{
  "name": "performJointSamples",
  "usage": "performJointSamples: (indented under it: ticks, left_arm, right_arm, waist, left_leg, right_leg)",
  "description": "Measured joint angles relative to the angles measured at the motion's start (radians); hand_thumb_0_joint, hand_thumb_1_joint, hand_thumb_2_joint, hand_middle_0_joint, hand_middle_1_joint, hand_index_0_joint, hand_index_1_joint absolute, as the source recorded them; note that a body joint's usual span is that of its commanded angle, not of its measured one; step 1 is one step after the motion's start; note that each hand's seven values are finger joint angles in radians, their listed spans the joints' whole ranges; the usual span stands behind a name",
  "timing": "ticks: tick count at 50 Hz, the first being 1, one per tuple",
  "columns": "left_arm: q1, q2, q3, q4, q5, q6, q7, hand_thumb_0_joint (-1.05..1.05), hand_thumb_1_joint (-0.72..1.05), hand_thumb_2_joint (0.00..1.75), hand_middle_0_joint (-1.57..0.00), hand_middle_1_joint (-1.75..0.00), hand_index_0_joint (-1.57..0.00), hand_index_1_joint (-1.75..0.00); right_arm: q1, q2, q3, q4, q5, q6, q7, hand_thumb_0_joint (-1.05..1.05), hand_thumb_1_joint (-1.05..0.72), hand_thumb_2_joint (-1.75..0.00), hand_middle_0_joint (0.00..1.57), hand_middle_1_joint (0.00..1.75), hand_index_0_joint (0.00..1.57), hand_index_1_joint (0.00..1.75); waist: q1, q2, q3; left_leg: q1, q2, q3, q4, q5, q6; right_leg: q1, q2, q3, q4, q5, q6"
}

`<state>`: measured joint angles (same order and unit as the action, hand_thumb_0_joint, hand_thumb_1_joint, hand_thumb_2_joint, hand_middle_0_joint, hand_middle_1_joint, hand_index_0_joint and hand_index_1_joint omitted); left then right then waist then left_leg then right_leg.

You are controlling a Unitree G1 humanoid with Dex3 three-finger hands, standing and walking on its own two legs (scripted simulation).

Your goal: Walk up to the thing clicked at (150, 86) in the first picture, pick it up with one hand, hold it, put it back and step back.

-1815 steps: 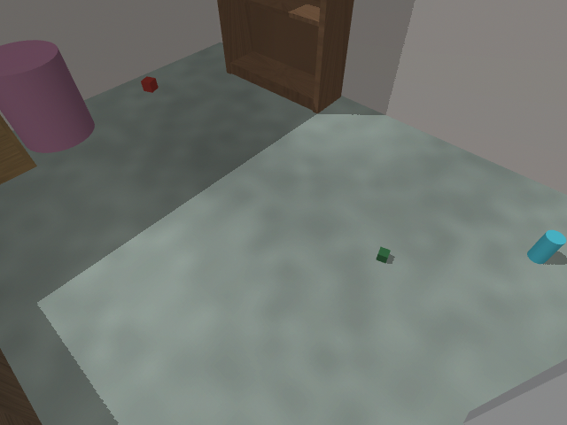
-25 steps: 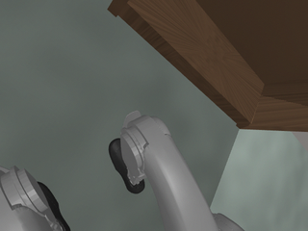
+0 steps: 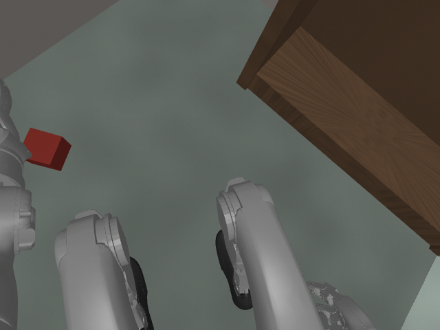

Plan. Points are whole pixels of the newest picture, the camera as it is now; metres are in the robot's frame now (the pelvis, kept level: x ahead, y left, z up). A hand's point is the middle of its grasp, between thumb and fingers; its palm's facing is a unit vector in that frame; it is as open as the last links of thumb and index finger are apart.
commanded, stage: withdraw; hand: left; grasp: from above
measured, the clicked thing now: (46, 150) +0.51 +0.30 -0.31
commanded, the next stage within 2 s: home in 0.20 s
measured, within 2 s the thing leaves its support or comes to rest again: neither
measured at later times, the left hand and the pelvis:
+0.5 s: hand out of the picture +0.47 +0.34 -0.15, palm faces -0.40 -0.09 -0.91, open 12.4 cm; pelvis +0.01 +0.01 +0.00, yaw +0 degrees
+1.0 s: hand out of the picture +0.31 +0.27 +0.07, palm faces -0.18 -0.74 -0.65, open 7.5 cm; pelvis +0.02 +0.00 +0.16, yaw +6 degrees
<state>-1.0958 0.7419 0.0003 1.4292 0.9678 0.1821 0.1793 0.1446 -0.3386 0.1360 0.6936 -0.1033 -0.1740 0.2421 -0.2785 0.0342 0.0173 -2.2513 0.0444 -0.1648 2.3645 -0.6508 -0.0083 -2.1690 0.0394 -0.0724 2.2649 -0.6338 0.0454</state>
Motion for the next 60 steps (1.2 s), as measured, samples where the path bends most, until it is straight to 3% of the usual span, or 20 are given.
performJointSamples:
  ticks: [5, 12, 17, 21, 25, 29, 36, 40, 48, 60]
  left_arm:
    - [-0.009, 0.035, -0.004, 0.007, 0.088, -0.158, -0.045, 0.0, -0.47, 0.96, -0.11, -0.98, -0.12, -0.98]
    - [0.043, 0.122, 0.053, -0.068, 0.206, -0.336, -0.05, 0.0, -0.48, 0.98, -0.1, -1.0, -0.11, -1.0]
    - [0.157, 0.141, 0.097, -0.261, 0.223, -0.399, -0.045, 0.0, -0.47, 0.97, -0.09, -0.99, -0.11, -0.99]
    - [0.236, 0.123, 0.104, -0.403, 0.202, -0.409, -0.044, 0.0, -0.39, 0.98, -0.14, -0.93, -0.15, -0.92]
    - [0.292, 0.087, 0.092, -0.489, 0.134, -0.375, -0.063, 0.0, -0.22, 1.0, -0.2, -0.82, -0.2, -0.83]
    - [0.363, 0.022, 0.062, -0.567, 0.037, -0.322, -0.108, 0.0, -0.02, 1.02, -0.24, -0.74, -0.23, -0.75]
    - [0.571, -0.088, 0.018, -0.732, -0.218, -0.216, -0.218, 0.0, 0.31, 1.01, -0.25, -0.59, -0.24, -0.61]
    - [0.689, -0.148, 0.012, -0.844, -0.347, -0.19, -0.245, 0.0, 0.49, 0.98, -0.24, -0.5, -0.23, -0.52]
    - [0.89, -0.271, 0.045, -1.029, -0.508, -0.122, -0.186, 0.01, 0.79, 0.94, -0.23, -0.37, -0.22, -0.38]
    - [1.188, -0.397, 0.029, -1.22, -0.816, 0.078, -0.139, 0.01, 0.9, 0.93, -0.21, -0.32, -0.21, -0.33]
  right_arm:
    - [0.014, 0.002, 0.017, -0.011, -0.005, 0.039, -0.059, 0.0, -0.9, -0.9, 0.2, 0.29, 0.2, 0.3]
    - [0.038, -0.003, 0.037, -0.028, -0.013, 0.102, -0.119, 0.0, -0.9, -0.89, 0.2, 0.29, 0.2, 0.3]
    - [0.061, 0.003, 0.006, -0.054, -0.017, 0.147, -0.139, 0.0, -0.9, -0.89, 0.2, 0.3, 0.21, 0.3]
    - [0.063, 0.014, -0.033, -0.069, -0.012, 0.183, -0.141, 0.0, -0.89, -0.89, 0.2, 0.3, 0.21, 0.3]
    - [0.047, 0.024, -0.072, -0.08, 0.002, 0.207, -0.143, 0.0, -0.89, -0.89, 0.2, 0.3, 0.21, 0.3]
    - [0.027, 0.033, -0.108, -0.08, 0.03, 0.228, -0.149, 0.0, -0.89, -0.89, 0.2, 0.29, 0.21, 0.3]
    - [-0.013, 0.047, -0.12, -0.105, 0.084, 0.233, -0.166, 0.0, -0.89, -0.9, 0.2, 0.29, 0.21, 0.3]
    - [-0.024, 0.062, -0.124, -0.121, 0.104, 0.214, -0.181, 0.0, -0.89, -0.9, 0.2, 0.29, 0.21, 0.3]
    - [-0.043, 0.087, -0.137, -0.131, 0.132, 0.183, -0.225, 0.01, -0.9, -0.9, 0.2, 0.3, 0.21, 0.3]
    - [-0.003, 0.109, -0.13, -0.136, 0.154, 0.106, -0.303, 0.01, -0.9, -0.9, 0.2, 0.3, 0.21, 0.3]
  waist:
    - [-0.004, -0.027, 0.024]
    - [-0.012, -0.065, 0.059]
    - [0.013, -0.075, 0.074]
    - [0.047, -0.076, 0.05]
    - [0.08, -0.063, -0.008]
    - [0.118, -0.034, -0.092]
    - [0.178, 0.001, -0.18]
    - [0.204, -0.002, -0.196]
    - [0.223, -0.008, -0.214]
    - [0.209, 0.0, -0.221]
  left_leg:
    - [-0.018, -0.008, 0.0, 0.013, 0.01, -0.002]
    - [-0.071, -0.019, -0.025, 0.057, 0.004, -0.004]
    - [-0.095, -0.032, -0.031, 0.064, 0.005, -0.004]
    - [-0.089, -0.034, -0.019, 0.042, 0.004, 0.0]
    - [-0.064, -0.033, -0.004, 0.003, 0.0, 0.005]
    - [-0.012, -0.029, 0.02, -0.06, -0.008, 0.014]
    - [0.156, -0.009, 0.063, -0.22, -0.013, 0.025]
    - [0.249, -0.007, 0.073, -0.313, 0.0, 0.019]
    - [0.444, -0.014, 0.079, -0.479, 0.022, 0.002]
    - [0.849, -0.003, 0.091, -0.815, 0.068, -0.011]
  right_leg:
    - [-0.016, -0.004, 0.002, 0.017, 0.004, 0.005]
    - [-0.051, -0.006, -0.017, 0.045, -0.003, 0.01]
    - [-0.06, -0.016, -0.024, 0.048, -0.012, 0.004]
    - [-0.055, -0.022, -0.015, 0.033, -0.019, 0.006]
    - [-0.033, -0.028, -0.006, 0.001, -0.026, 0.009]
    - [0.013, -0.034, 0.009, -0.054, -0.036, 0.012]
    - [0.156, -0.032, 0.037, -0.199, -0.029, 0.015]
    - [0.241, -0.036, 0.04, -0.284, -0.016, 0.009]
    - [0.429, -0.05, 0.034, -0.434, -0.004, -0.008]
    - [0.824, -0.048, 0.026, -0.763, 0.045, -0.025]
